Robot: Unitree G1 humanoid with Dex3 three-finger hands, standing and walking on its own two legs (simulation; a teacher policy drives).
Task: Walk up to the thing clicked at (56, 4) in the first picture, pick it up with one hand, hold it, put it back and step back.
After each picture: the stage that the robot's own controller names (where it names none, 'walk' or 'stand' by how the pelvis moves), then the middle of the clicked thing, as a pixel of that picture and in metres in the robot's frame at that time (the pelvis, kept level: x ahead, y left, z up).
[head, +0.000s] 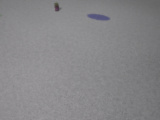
stand; (56, 7) +2.28 +0.33 -0.72
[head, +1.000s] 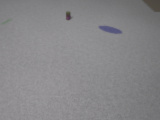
walk; (68, 15) +2.15 +0.14 -0.70
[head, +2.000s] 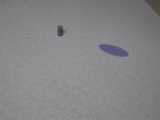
walk; (60, 30) +1.52 +0.18 -0.71
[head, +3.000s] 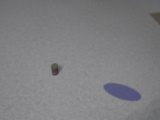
walk; (54, 69) +0.97 +0.20 -0.72
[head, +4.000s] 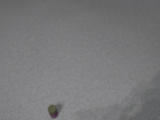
walk; (53, 111) +0.55 +0.23 -0.70
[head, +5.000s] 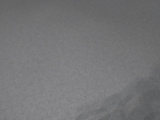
stand; out of the picture +0.38 +0.22 -0.72
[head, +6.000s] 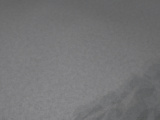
walk; out of the picture +0.37 +0.21 -0.72
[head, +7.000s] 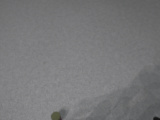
stand; (56, 118) +0.40 +0.20 -0.69
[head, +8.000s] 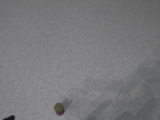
walk; (59, 109) +0.43 +0.17 -0.68
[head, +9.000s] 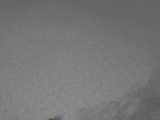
stand; out of the picture +0.47 +0.22 -0.72
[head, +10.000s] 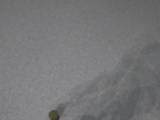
walk; (54, 116) +0.37 +0.18 -0.70
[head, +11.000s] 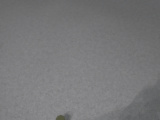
stand; out of the picture +0.46 +0.19 -0.70
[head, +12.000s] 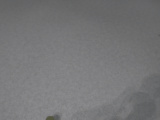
stand; out of the picture +0.50 +0.22 -0.72
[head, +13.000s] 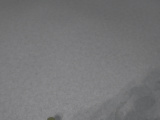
stand; out of the picture +0.48 +0.21 -0.72
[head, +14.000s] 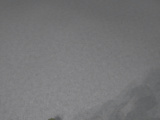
stand; out of the picture +0.47 +0.21 -0.72
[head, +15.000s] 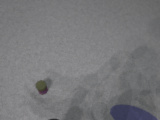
go down; (42, 87) +0.50 +0.23 -0.58
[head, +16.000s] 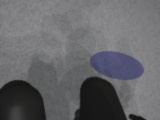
go down; out of the picture +0.49 +0.34 -0.28
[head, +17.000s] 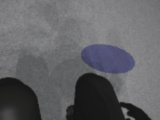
close in; out of the picture +0.48 +0.36 -0.26
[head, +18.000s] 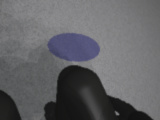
close; out of the picture +0.45 +0.39 -0.23
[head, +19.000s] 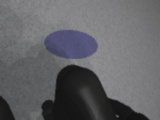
lift; out of the picture +0.43 +0.39 -0.23
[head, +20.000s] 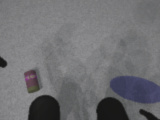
close; (31, 81) +0.43 +0.27 -0.46
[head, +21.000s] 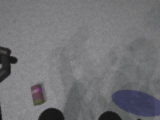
lift; (37, 95) +0.41 +0.26 -0.54
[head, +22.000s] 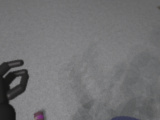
close; out of the picture +0.38 +0.26 -0.67
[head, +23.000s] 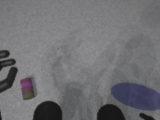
close; (27, 88) +0.41 +0.31 -0.49
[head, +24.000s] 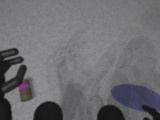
close; (25, 90) +0.41 +0.32 -0.49
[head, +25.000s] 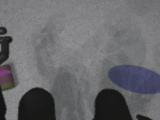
close; (5, 77) +0.40 +0.35 -0.39
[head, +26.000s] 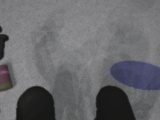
close; (3, 78) +0.39 +0.37 -0.37
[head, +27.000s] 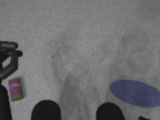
close; (15, 89) +0.39 +0.36 -0.48
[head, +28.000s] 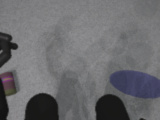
close; (8, 84) +0.39 +0.38 -0.43
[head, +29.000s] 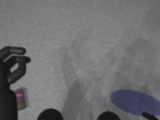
close; (19, 99) +0.38 +0.37 -0.53
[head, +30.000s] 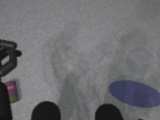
close; (11, 92) +0.38 +0.38 -0.49
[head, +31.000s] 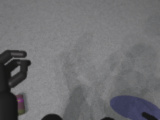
hold; (18, 105) +0.38 +0.37 -0.55
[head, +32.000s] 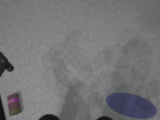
crouch; (13, 104) +0.38 +0.38 -0.56
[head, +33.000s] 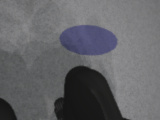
lower; out of the picture +0.32 +0.47 -0.27
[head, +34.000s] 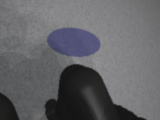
lower; out of the picture +0.29 +0.47 -0.25
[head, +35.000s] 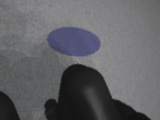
lower; out of the picture +0.28 +0.48 -0.25
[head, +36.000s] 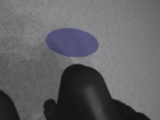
lower; out of the picture +0.28 +0.49 -0.26
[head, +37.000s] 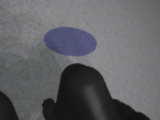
loosen; out of the picture +0.28 +0.49 -0.26
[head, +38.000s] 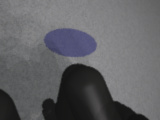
open; out of the picture +0.28 +0.50 -0.26
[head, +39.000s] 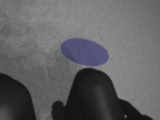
stand; out of the picture +0.30 +0.49 -0.28
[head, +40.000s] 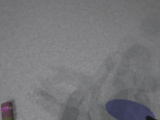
stand; (7, 112) +0.36 +0.43 -0.59
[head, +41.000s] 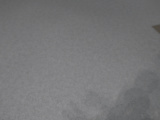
stand; out of the picture +0.35 +0.42 -0.69
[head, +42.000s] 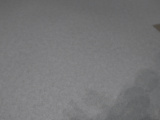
stand; out of the picture +0.35 +0.42 -0.69
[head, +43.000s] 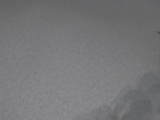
stand; out of the picture +0.35 +0.40 -0.74
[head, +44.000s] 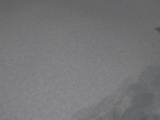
stand; out of the picture +0.33 +0.43 -0.75
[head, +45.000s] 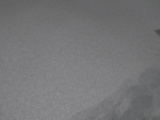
stand; out of the picture +0.33 +0.43 -0.75
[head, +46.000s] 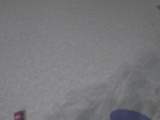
walk; out of the picture +0.38 +0.45 -0.72
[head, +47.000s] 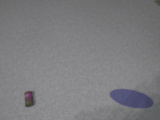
walk; (28, 99) +0.60 +0.50 -0.72
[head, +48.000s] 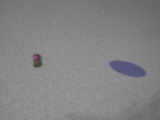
stand; (36, 60) +0.93 +0.40 -0.72
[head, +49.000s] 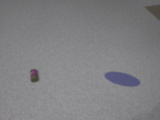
stand; (34, 75) +0.93 +0.45 -0.75
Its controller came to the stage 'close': yes
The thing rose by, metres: 0.01
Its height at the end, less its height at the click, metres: -0.02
